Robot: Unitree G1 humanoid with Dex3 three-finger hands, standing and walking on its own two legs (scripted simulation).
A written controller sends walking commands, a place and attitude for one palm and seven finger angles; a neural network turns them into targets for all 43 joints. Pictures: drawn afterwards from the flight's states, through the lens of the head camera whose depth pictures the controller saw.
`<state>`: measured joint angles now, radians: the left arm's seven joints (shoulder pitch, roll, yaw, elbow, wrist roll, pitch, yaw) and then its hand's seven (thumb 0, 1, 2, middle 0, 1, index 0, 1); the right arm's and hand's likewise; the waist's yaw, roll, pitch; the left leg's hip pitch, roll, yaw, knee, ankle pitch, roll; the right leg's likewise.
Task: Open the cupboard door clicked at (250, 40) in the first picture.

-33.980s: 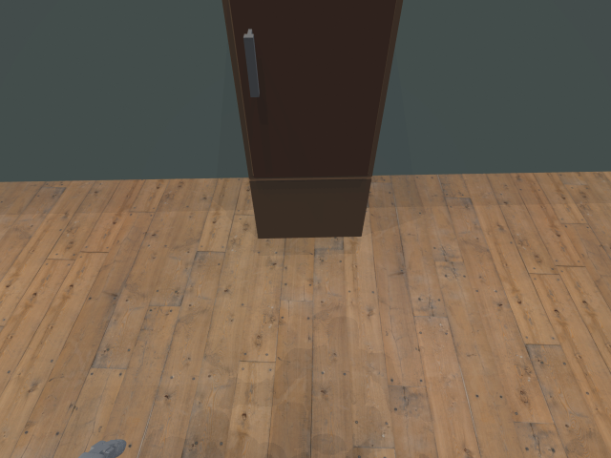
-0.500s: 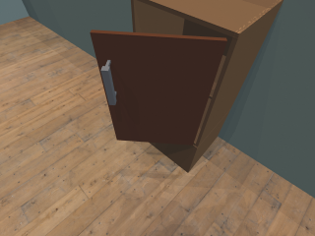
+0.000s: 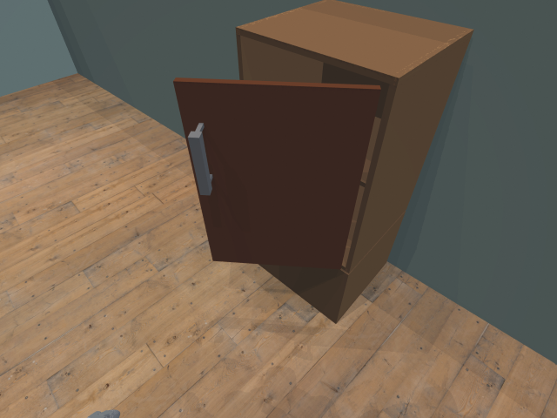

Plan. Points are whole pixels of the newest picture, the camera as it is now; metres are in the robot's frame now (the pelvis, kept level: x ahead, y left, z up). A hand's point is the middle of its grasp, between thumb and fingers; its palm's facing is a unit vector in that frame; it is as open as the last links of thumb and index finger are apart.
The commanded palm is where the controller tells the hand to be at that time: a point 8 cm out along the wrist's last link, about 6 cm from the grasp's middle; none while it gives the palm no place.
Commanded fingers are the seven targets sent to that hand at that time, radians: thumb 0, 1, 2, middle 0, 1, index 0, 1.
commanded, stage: come to a stop and stand still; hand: left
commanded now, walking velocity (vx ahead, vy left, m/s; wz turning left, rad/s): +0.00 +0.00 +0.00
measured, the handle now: (203, 159) +0.64 +0.20 +0.02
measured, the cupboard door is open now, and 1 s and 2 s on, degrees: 38 38 38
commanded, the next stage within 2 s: look again from close up in 0.18 s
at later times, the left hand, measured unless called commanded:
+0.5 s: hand out of the picture +0.01 +0.20 -0.17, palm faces -0.03 -0.98 -0.21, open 7.3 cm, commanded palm none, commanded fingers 0.00 0.90 0.90 -0.20 -0.30 -0.20 -0.30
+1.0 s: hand out of the picture -0.02 +0.20 -0.18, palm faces +0.00 -0.99 -0.17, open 7.3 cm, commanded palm none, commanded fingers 0.00 0.90 0.90 -0.20 -0.30 -0.20 -0.30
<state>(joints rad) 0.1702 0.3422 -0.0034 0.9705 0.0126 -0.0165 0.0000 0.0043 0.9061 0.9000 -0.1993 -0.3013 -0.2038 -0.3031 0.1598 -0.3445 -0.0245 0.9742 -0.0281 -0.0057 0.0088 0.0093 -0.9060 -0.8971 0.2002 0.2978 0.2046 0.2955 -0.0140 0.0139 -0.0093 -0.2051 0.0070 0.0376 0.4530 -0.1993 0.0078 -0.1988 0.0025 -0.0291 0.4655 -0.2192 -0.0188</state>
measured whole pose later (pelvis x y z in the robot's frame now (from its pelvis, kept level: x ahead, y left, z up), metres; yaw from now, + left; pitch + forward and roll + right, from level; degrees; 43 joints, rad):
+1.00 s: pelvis +0.00 +0.03 +0.00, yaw -1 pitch -2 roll +0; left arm 0.36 0.15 -0.01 1.10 0.03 -0.01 0.03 0.00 0.91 0.90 -0.20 -0.30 -0.20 -0.30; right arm 0.28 -0.15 -0.02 1.12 -0.02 0.00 -0.01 0.01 -0.91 -0.90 0.20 0.30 0.20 0.30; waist 0.00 -0.01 0.00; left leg -0.20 -0.03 0.07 0.43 -0.20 0.05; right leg -0.20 -0.03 0.00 0.44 -0.22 0.02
